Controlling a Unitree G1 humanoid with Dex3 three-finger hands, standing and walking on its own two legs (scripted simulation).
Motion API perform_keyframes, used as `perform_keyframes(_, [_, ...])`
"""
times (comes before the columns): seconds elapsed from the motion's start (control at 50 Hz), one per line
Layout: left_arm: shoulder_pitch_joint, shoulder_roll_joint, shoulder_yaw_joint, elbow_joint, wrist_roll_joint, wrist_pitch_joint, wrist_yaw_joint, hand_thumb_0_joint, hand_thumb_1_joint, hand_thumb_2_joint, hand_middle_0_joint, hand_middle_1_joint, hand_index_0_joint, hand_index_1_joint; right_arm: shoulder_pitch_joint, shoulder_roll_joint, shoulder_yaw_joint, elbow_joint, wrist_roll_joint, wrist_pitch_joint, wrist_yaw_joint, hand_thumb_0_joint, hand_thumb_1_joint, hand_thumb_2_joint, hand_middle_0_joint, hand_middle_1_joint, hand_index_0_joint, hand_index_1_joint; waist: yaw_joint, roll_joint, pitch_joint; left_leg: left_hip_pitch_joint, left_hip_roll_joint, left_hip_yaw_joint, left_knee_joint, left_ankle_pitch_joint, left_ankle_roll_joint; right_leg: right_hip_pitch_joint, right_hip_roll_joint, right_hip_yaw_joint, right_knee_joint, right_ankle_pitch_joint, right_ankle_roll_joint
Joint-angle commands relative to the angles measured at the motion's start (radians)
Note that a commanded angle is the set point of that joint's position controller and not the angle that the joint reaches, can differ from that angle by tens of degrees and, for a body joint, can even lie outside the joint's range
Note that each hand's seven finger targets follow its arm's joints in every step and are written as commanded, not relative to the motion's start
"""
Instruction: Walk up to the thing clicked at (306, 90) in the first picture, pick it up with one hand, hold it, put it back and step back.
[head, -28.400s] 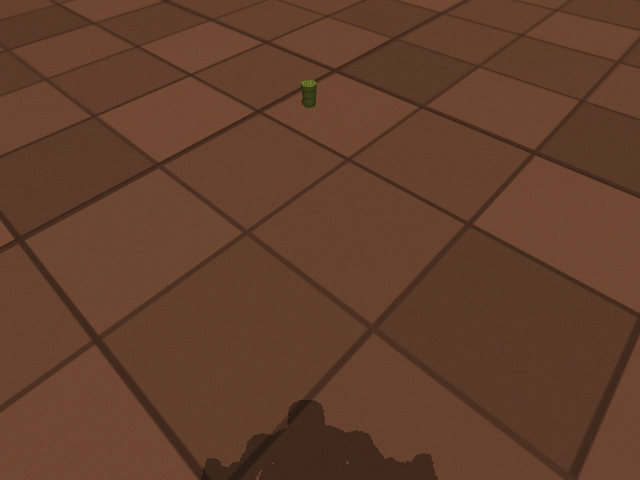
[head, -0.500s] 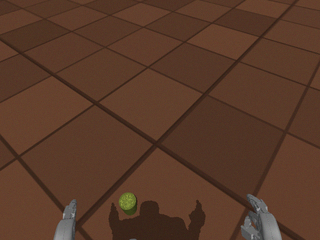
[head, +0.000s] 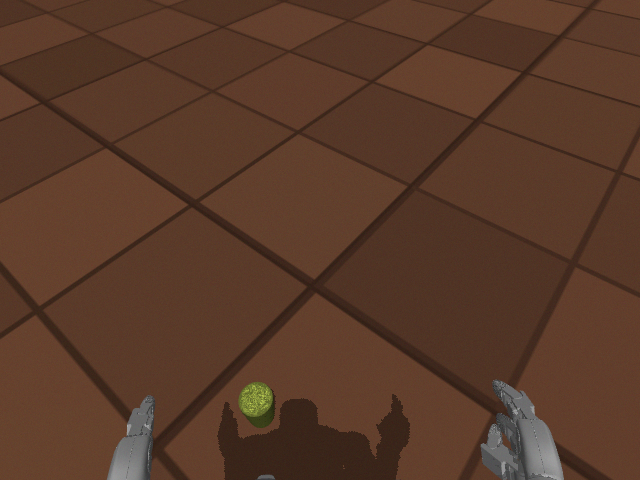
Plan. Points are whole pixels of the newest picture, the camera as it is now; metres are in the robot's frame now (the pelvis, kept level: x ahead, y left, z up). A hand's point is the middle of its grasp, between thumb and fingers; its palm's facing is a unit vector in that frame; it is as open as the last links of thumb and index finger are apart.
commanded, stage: home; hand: left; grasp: from the side
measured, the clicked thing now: (258, 407) +0.43 +0.18 -0.65
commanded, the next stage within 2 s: stand in 0.58 s
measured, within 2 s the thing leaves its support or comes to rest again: neither
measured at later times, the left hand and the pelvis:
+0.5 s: hand (180, 467) +0.17 +0.19 -0.05, palm faces +0.10 -0.96 -0.28, open 17.3 cm; pelvis +0.00 +0.01 +0.00, yaw +0 degrees
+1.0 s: hand (185, 470) +0.17 +0.18 -0.05, palm faces +0.10 -0.96 -0.27, open 12.3 cm; pelvis +0.00 +0.00 +0.00, yaw +0 degrees
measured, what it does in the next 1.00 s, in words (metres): stands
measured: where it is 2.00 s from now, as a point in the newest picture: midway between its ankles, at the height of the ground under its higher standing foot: outside the picture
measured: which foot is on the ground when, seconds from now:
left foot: down 0.00-1.00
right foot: down 0.00-1.00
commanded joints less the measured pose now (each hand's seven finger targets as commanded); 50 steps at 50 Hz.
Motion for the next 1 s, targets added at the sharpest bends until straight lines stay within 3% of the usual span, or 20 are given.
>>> perform_keyframes(0.0, [-0.033,0.103,0.061,-0.197,0.009,-0.049,0.011,0.0,-0.533,0.07,-0.051,-0.063,-0.053,-0.06,-0.065,-0.119,-0.051,-0.154,-0.003,-0.06,-0.018,0.0,-0.899,-0.903,0.2,0.3,0.2,0.3,0.002,-0.003,-0.095,0.107,-0.043,0.043,-0.146,0.134,0.036,0.012,0.021,-0.008,-0.187,0.164,-0.004])
perform_keyframes(0.26, [-0.024,0.092,0.057,-0.195,0.009,-0.05,0.013,0.0,-0.541,0.065,-0.05,-0.062,-0.052,-0.059,-0.068,-0.117,-0.051,-0.149,-0.004,-0.06,-0.013,0.0,-0.9,-0.903,0.2,0.3,0.2,0.3,0.011,0.029,-0.099,0.126,-0.037,0.033,-0.164,0.167,0.028,0.021,0.026,-0.02,-0.169,0.181,-0.013])
perform_keyframes(0.36, [-0.026,0.082,0.048,-0.17,0.011,-0.048,0.011,0.0,-0.519,0.078,-0.052,-0.066,-0.055,-0.063,-0.066,-0.121,-0.054,-0.147,-0.006,-0.062,-0.012,0.0,-0.9,-0.903,0.2,0.3,0.2,0.3,0.0,0.005,-0.088,0.118,-0.033,0.023,-0.175,0.129,0.029,0.003,0.03,-0.027,-0.168,0.144,-0.013])
perform_keyframes(0.38, [-0.026,0.096,0.064,-0.187,0.01,-0.05,0.013,0.0,-0.543,0.064,-0.049,-0.062,-0.052,-0.059,-0.066,-0.119,-0.053,-0.147,-0.005,-0.06,-0.011,0.0,-0.9,-0.903,0.2,0.3,0.2,0.3,0.014,0.013,-0.094,0.12,-0.033,0.023,-0.177,0.142,0.028,0.014,0.029,-0.028,-0.166,0.153,-0.015])
perform_keyframes(0.44, [-0.02,0.084,0.048,-0.17,0.011,-0.049,0.01,0.0,-0.524,0.075,-0.051,-0.065,-0.054,-0.062,-0.067,-0.12,-0.053,-0.149,-0.005,-0.06,-0.011,0.0,-0.9,-0.902,0.2,0.3,0.2,0.3,0.005,-0.003,-0.086,0.118,-0.034,0.028,-0.172,0.149,0.03,0.008,0.029,-0.026,-0.169,0.162,-0.012])
perform_keyframes(0.48, [-0.039,0.097,0.06,-0.193,0.012,-0.051,0.012,0.0,-0.537,0.068,-0.05,-0.063,-0.053,-0.06,-0.057,-0.12,-0.053,-0.145,-0.007,-0.06,-0.012,0.0,-0.9,-0.902,0.2,0.3,0.2,0.3,0.004,0.016,-0.117,0.135,-0.035,0.028,-0.164,0.178,0.029,0.019,0.028,-0.021,-0.161,0.19,-0.013])
perform_keyframes(0.56, [-0.031,0.088,0.051,-0.179,0.011,-0.05,0.011,0.0,-0.554,0.057,-0.048,-0.059,-0.05,-0.057,-0.064,-0.117,-0.052,-0.145,-0.006,-0.062,-0.013,0.0,-0.899,-0.902,0.2,0.3,0.2,0.3,0.003,0.009,-0.085,0.125,-0.036,0.033,-0.164,0.16,0.03,0.011,0.025,-0.021,-0.172,0.177,-0.009])
perform_keyframes(0.58, [-0.036,0.1,0.068,-0.185,0.011,-0.051,0.011,0.0,-0.527,0.073,-0.051,-0.064,-0.054,-0.061,-0.061,-0.118,-0.053,-0.146,-0.007,-0.061,-0.014,0.0,-0.9,-0.902,0.2,0.3,0.2,0.3,0.004,0.008,-0.103,0.122,-0.037,0.035,-0.159,0.163,0.031,0.017,0.025,-0.019,-0.175,0.184,-0.009])
perform_keyframes(0.6, [-0.042,0.09,0.051,-0.188,0.011,-0.05,0.01,0.0,-0.521,0.076,-0.052,-0.064,-0.054,-0.062,-0.063,-0.119,-0.052,-0.145,-0.006,-0.061,-0.014,0.0,-0.899,-0.902,0.2,0.3,0.2,0.3,0.001,0.004,-0.084,0.126,-0.034,0.031,-0.168,0.151,0.03,0.007,0.026,-0.021,-0.172,0.166,-0.011])
perform_keyframes(0.62, [-0.035,0.095,0.059,-0.187,0.011,-0.05,0.011,0.0,-0.543,0.063,-0.049,-0.06,-0.051,-0.058,-0.068,-0.118,-0.051,-0.146,-0.005,-0.061,-0.011,0.0,-0.899,-0.902,0.2,0.3,0.2,0.3,0.012,0.017,-0.084,0.12,-0.035,0.03,-0.171,0.151,0.029,0.013,0.025,-0.022,-0.17,0.164,-0.013])
perform_keyframes(0.66, [-0.037,0.09,0.056,-0.181,0.012,-0.052,0.012,0.0,-0.526,0.073,-0.051,-0.063,-0.053,-0.061,-0.066,-0.12,-0.054,-0.146,-0.007,-0.062,-0.015,0.0,-0.899,-0.902,0.2,0.3,0.2,0.3,0.005,0.001,-0.101,0.129,-0.034,0.031,-0.165,0.166,0.03,0.017,0.027,-0.022,-0.168,0.179,-0.011])
perform_keyframes(0.7, [-0.024,0.092,0.057,-0.166,0.012,-0.049,0.011,0.0,-0.366,0.233,-0.2,-0.223,-0.2,-0.221,-0.063,-0.12,-0.053,-0.149,-0.007,-0.061,-0.016,0.0,-0.9,-0.9,0.2,0.3,0.2,0.3,0.002,-0.005,-0.087,0.117,-0.037,0.037,-0.162,0.151,0.032,0.01,0.024,-0.018,-0.177,0.171,-0.009])
perform_keyframes(0.72, [-0.035,0.093,0.055,-0.185,0.01,-0.05,0.01,0.0,-0.286,0.313,-0.2,-0.3,-0.2,-0.301,-0.066,-0.118,-0.051,-0.145,-0.006,-0.061,-0.013,0.0,-0.9,-0.9,0.2,0.3,0.2,0.3,0.01,0.017,-0.077,0.117,-0.036,0.034,-0.172,0.138,0.029,0.008,0.024,-0.021,-0.175,0.154,-0.012])
perform_keyframes(0.86, [-0.024,0.099,0.068,-0.174,0.011,-0.054,0.01,0.0,0.274,0.873,-0.2,-0.3,-0.2,-0.301,-0.065,-0.118,-0.053,-0.15,-0.008,-0.063,-0.016,0.0,-0.9,-0.9,0.2,0.3,0.2,0.3,0.003,-0.016,-0.105,0.114,-0.042,0.044,-0.147,0.152,0.037,0.028,0.017,-0.009,-0.187,0.184,-0.004])
perform_keyframes(0.98, [-0.053,0.103,0.063,-0.193,0.008,-0.058,0.011,0.0,0.754,0.9,-0.2,-0.3,-0.2,-0.301,-0.074,-0.117,-0.05,-0.149,-0.006,-0.059,-0.015,0.0,-0.9,-0.9,0.2,0.3,0.2,0.3,0.008,0.002,-0.069,0.101,-0.043,0.047,-0.162,0.097,0.037,0.003,0.015,-0.005,-0.202,0.12,-0.009])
